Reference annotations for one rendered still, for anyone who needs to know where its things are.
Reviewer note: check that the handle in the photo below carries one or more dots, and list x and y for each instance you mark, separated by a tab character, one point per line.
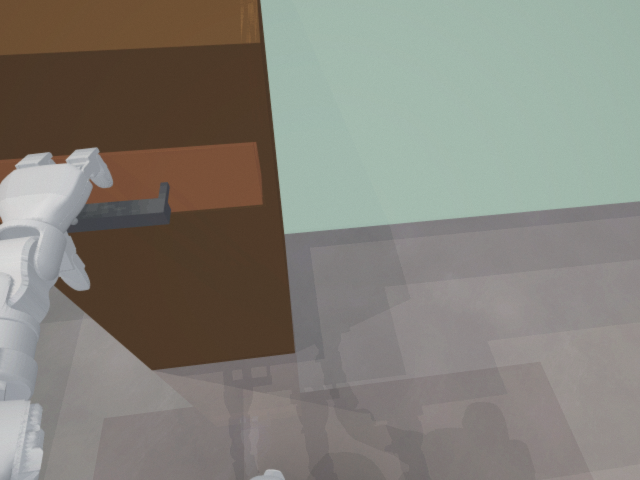
125	214

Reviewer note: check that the drawer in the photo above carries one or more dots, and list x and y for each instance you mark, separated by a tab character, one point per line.
200	177

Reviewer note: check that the left robot upper arm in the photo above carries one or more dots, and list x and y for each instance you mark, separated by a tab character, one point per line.
21	440

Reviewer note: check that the cabinet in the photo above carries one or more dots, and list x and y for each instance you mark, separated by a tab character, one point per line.
123	75

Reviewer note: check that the left robot forearm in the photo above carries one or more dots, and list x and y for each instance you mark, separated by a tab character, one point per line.
31	253

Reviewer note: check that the left robot hand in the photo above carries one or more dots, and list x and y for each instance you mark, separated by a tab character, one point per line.
39	189

